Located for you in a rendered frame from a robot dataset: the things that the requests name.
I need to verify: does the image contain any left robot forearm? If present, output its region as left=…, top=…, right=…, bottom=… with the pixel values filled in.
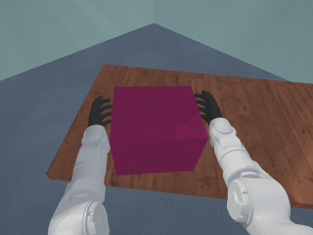
left=48, top=124, right=111, bottom=235

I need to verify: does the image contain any right robot forearm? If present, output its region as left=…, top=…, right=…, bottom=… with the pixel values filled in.
left=208, top=117, right=291, bottom=214

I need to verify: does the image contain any carton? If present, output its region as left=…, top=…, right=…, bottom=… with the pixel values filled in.
left=110, top=86, right=208, bottom=175

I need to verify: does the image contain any table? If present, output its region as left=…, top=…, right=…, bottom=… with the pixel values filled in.
left=46, top=64, right=313, bottom=210

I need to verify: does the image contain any robot right upper arm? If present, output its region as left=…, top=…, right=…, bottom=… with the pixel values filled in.
left=227, top=177, right=313, bottom=235

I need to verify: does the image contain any robot right hand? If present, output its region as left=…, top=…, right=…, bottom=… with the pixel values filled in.
left=194, top=90, right=223, bottom=126

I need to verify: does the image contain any robot left hand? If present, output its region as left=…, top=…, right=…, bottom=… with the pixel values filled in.
left=88, top=96, right=112, bottom=127

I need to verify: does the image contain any robot left upper arm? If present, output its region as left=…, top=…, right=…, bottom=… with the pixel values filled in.
left=48, top=200, right=110, bottom=235

